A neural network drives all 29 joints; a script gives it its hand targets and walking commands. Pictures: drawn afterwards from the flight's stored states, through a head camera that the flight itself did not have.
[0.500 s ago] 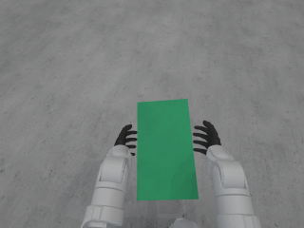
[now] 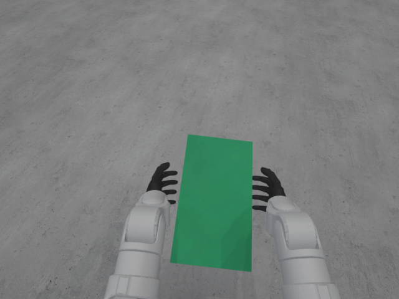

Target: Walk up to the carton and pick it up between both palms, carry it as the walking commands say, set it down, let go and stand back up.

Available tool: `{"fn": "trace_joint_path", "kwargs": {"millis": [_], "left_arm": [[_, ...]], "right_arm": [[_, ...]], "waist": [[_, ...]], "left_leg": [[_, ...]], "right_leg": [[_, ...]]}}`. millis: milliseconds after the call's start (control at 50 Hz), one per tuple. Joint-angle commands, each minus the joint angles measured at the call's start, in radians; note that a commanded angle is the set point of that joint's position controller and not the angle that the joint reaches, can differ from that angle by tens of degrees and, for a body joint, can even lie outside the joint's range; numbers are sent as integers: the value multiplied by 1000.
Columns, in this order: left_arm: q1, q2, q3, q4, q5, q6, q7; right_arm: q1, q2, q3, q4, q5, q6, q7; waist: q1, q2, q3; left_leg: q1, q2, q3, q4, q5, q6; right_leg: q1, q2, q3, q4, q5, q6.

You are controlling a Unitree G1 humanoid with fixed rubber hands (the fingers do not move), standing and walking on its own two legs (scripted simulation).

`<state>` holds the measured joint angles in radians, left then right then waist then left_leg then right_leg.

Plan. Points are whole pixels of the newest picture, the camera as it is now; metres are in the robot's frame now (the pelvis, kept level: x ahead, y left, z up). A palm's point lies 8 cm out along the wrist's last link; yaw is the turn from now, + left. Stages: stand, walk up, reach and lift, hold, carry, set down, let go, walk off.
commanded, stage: carry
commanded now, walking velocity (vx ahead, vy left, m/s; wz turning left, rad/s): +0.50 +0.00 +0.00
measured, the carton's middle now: (209, 208) +0.35 +0.01 -0.10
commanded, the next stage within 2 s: none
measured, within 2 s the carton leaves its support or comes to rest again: neither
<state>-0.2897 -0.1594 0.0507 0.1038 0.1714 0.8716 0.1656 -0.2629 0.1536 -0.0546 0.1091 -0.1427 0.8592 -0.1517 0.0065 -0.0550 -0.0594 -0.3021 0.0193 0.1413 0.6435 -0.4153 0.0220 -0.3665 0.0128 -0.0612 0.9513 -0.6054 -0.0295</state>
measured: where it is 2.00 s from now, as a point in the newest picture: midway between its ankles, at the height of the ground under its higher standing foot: (211, 269)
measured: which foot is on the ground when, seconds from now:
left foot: down 0.00-0.14, up 0.16-0.40, down 0.42-1.00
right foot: up 0.00-0.08, down 0.10-0.42, up 0.44-0.72, down 0.74-1.00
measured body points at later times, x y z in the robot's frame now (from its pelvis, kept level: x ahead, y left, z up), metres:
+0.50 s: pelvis +0.23 -0.01 +0.01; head +0.27 +0.01 +0.46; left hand +0.54 +0.11 +0.08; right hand +0.55 -0.13 +0.09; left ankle +0.32 +0.08 -0.72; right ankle +0.10 -0.09 -0.65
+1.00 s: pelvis +0.37 -0.07 +0.01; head +0.40 -0.07 +0.46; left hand +0.69 +0.04 +0.09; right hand +0.68 -0.20 +0.10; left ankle +0.33 +0.08 -0.72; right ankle +0.42 -0.14 -0.72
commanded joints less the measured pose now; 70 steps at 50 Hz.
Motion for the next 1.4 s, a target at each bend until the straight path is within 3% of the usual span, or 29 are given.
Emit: {"fn": "trace_joint_path", "kwargs": {"millis": [0, 60, 80, 100, 120, 180, 240, 300, 340, 360, 380, 400, 440, 460, 520, 620, 660, 680, 720, 740, 760, 840, 900, 960, 1100, 1220, 1260, 1320, 1380], "left_arm": [[-528, -1006, -532, -197, -332, -63, -241], [-402, -1017, -502, -269, -348, -48, -215], [-380, -1030, -501, -305, -354, -41, -200], [-386, -1030, -507, -373, -363, -31, -179], [-396, -1034, -502, -439, -378, -25, -157], [-345, -975, -463, -466, -356, 53, -107], [-370, -953, -501, -603, -389, 88, -82], [-435, -946, -551, -762, -448, 118, -66], [-341, -952, -562, -740, -456, 150, -57], [-332, -945, -563, -694, -445, 165, -54], [-356, -924, -569, -695, -441, 175, -52], [-358, -939, -584, -671, -455, 196, -60], [-439, -953, -578, -641, -497, 201, -73], [-351, -977, -550, -520, -471, 223, -72], [-453, -1004, -544, -594, -458, 213, -69], [-404, -1050, -475, -564, -442, 228, -57], [-382, -1042, -465, -551, -434, 230, -56], [-322, -1043, -460, -508, -422, 243, -57], [-340, -1020, -475, -507, -420, 254, -60], [-377, -1012, -470, -506, -418, 255, -63], [-393, -1059, -473, -507, -423, 246, -61], [-302, -1037, -399, -455, -381, 249, -49], [-348, -1020, -412, -486, -390, 255, -44], [-278, -879, -351, -487, -349, 252, -9], [-389, -1039, -433, -504, -407, 244, -48], [-467, -1052, -473, -566, -430, 231, -55], [-370, -979, -413, -471, -378, 241, -41], [-438, -1072, -452, -471, -401, 242, -61], [-464, -1063, -444, -466, -398, 244, -65]], "right_arm": [[-575, 975, 498, -322, 241, -66, 207], [-615, 991, 585, -446, 319, -53, 176], [-667, 994, 608, -523, 353, -39, 167], [-608, 1024, 610, -561, 370, -14, 155], [-671, 1015, 659, -687, 444, -3, 149], [-489, 978, 602, -551, 424, 86, 110], [-393, 964, 557, -561, 407, 128, 73], [-311, 974, 515, -605, 391, 153, 44], [-281, 983, 525, -629, 385, 171, 32], [-263, 989, 502, -589, 368, 180, 36], [-242, 1013, 508, -558, 373, 191, 41], [-221, 979, 463, -519, 347, 202, 38], [-233, 977, 439, -494, 325, 214, 30], [-252, 977, 469, -484, 331, 231, 32], [-372, 996, 463, -563, 383, 225, 55], [-475, 1043, 520, -652, 424, 251, 37], [-459, 1024, 510, -653, 408, 257, 37], [-427, 1015, 500, -634, 388, 261, 29], [-354, 985, 471, -612, 353, 268, 22], [-439, 1005, 492, -622, 371, 268, 23], [-513, 1023, 512, -683, 403, 260, 31], [-508, 1022, 534, -650, 429, 281, 35], [-414, 1039, 491, -533, 400, 301, 36], [-349, 900, 408, -556, 363, 283, 6], [-438, 1052, 495, -555, 402, 282, 37], [-416, 1045, 457, -530, 381, 267, 45], [-405, 945, 422, -545, 352, 263, 28], [-491, 1032, 460, -539, 379, 264, 49], [-473, 1043, 448, -479, 367, 273, 54]], "waist": [[-36, 187, -362], [15, 19, -526], [36, -67, -576], [36, -274, -604], [20, -358, -566], [30, -138, -423], [40, -82, -421], [27, -28, -518], [-6, -103, -572], [-42, -48, -615], [-63, 29, -667], [-31, 298, -642], [-55, 344, -533], [-56, 231, -516], [-37, 149, -471], [-19, 115, -507], [-9, 84, -521], [-4, 95, -542], [-21, -7, -543], [-16, -136, -517], [-14, -162, -526], [-14, -157, -548], [-12, -31, -571], [-10, 25, -585], [-11, -62, -605], [-9, 55, -581], [-10, -30, -569], [-16, -4, -496], [-11, -2, -467]], "left_leg": [[746, 307, -386, -123, 1072, 168], [366, 173, -90, 27, 940, 45], [110, 101, -33, 174, 746, -4], [-199, -19, 4, 394, 250, -52], [-350, -95, -69, 424, -176, -63], [-590, -17, -90, 382, -234, -49], [-612, -15, -50, 247, -136, -51], [-313, -69, 19, -105, 147, -44], [103, -96, 79, -357, 469, -25], [395, -26, -2, -391, 549, -6], [706, 143, -205, -336, 634, 63], [806, 385, -509, -323, 819, 148], [707, 434, -624, -291, 836, 251], [671, 408, -527, -294, 741, 253], [547, 315, -357, -371, 647, 161], [294, 255, -181, -372, 575, 129], [273, 174, -114, -269, 521, 66], [259, 141, -85, -205, 498, 43], [43, 82, -35, -80, 240, -46], [-78, 48, -37, -26, 35, -63], [-84, 33, -63, -55, -30, -72], [35, 73, -43, -200, 171, -77], [101, 118, -80, -143, 334, -78], [101, 146, -85, -96, 474, -81], [48, 111, -67, -66, 276, -86], [82, 131, -101, -56, 378, -76], [79, 135, -107, -62, 302, -64], [84, 113, -111, -97, 150, -56], [48, 111, -132, -91, 171, -41]], "right_leg": [[-485, -27, 67, -148, -61, -11], [237, 39, -42, -528, 504, -31], [545, -27, 91, -476, 812, -75], [790, -250, 375, -490, 1267, -148], [830, -329, 523, -475, 1512, -238], [788, -390, 507, -507, 1205, -251], [798, -342, 365, -489, 1403, -178], [705, -223, 118, -432, 1402, -82], [499, -143, -61, -354, 1313, -8], [275, -127, -61, -191, 1137, -10], [-22, -94, -55, -19, 718, 4], [-252, 20, -60, 170, 110, 35], [-398, -44, 177, 312, 0, 40], [-421, -79, 183, 305, 45, 44], [-379, -94, 83, 48, 222, 44], [25, -24, -43, -431, 453, 48], [107, -20, -36, -520, 534, 26], [177, -62, -6, -568, 571, 18], [384, -295, 182, -519, 1044, -16], [440, -404, 283, -505, 1355, -54], [433, -387, 290, -483, 1434, -101], [395, -255, 85, -372, 1268, -65], [353, -263, 110, -359, 1332, -11], [371, -270, 95, -335, 1284, -23], [389, -281, 118, -347, 1350, -22], [283, -258, 113, -380, 1061, -20], [271, -264, 117, -402, 984, -30], [153, -243, 110, -466, 640, -31], [136, -233, 116, -494, 562, -23]]}}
